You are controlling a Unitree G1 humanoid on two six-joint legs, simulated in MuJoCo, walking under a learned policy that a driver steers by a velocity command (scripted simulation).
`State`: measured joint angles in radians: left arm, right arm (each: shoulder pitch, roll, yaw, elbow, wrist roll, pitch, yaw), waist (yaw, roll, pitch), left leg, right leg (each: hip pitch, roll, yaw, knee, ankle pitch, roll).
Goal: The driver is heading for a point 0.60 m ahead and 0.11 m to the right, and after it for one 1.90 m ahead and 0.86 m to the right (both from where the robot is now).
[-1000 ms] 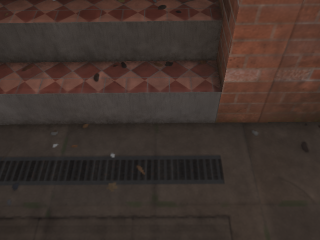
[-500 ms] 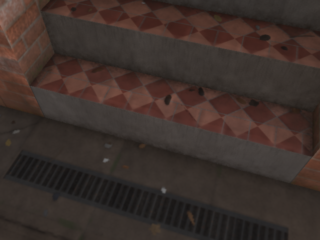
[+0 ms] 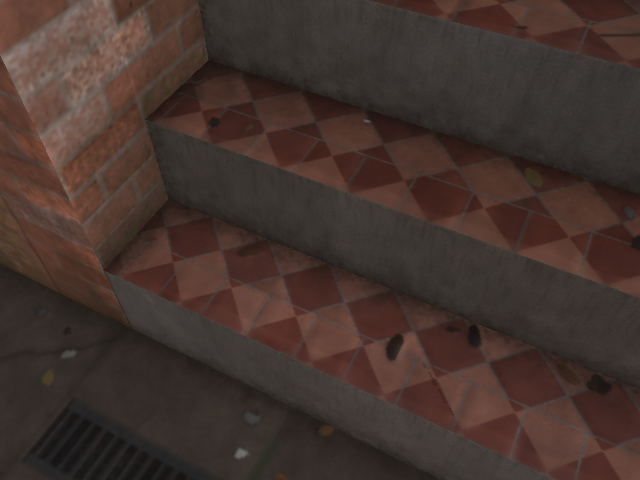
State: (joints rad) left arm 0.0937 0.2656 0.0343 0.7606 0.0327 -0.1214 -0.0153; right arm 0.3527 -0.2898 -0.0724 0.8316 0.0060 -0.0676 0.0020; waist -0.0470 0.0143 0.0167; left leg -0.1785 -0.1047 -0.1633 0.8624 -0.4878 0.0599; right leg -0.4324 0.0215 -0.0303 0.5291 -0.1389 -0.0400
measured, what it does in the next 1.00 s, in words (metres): walks ahead, turning right: left foot, then right foot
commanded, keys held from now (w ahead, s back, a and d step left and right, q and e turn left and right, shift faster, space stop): w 0.38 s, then w+e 0.26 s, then e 0.36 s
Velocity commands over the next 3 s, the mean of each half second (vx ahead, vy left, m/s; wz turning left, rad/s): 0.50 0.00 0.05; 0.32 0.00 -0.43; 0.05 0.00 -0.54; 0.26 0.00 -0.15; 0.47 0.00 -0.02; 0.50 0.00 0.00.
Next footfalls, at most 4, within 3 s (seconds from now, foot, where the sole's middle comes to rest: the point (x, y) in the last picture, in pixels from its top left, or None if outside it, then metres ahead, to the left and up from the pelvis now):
0.42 left None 0.33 0.10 -0.76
0.86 right None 0.33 -0.06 -0.76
1.42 left None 0.36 0.15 -0.76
1.76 right None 0.18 0.02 -0.76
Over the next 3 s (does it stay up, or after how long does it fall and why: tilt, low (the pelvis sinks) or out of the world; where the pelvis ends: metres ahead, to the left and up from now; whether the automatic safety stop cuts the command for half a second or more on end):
stays up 0.27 0.09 0.02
